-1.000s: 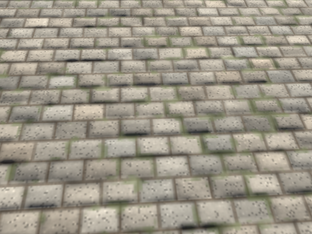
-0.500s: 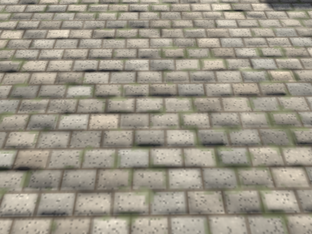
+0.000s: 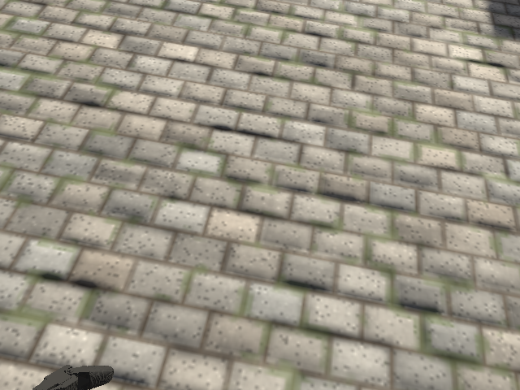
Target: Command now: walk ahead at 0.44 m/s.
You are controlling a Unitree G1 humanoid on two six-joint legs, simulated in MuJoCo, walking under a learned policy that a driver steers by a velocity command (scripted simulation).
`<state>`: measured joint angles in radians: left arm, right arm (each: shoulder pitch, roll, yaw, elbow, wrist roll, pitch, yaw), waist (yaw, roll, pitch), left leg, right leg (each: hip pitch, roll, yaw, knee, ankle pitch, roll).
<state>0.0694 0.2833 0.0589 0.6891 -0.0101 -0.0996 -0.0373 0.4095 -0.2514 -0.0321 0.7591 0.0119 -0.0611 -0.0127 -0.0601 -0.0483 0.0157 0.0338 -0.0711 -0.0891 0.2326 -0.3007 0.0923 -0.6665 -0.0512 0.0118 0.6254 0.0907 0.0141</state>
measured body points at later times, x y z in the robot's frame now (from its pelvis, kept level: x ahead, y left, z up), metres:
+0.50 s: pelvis +0.21 -0.01 -0.01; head +0.25 -0.03 +0.44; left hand +0.39 +0.25 -0.11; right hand +0.33 -0.30 -0.10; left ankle +0.33 +0.13 -0.70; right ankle +0.24 -0.11 -0.74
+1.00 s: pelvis +0.29 -0.02 -0.01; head +0.29 -0.03 +0.44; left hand +0.54 +0.14 -0.10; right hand +0.24 -0.31 -0.12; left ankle +0.33 +0.11 -0.74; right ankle +0.22 -0.11 -0.75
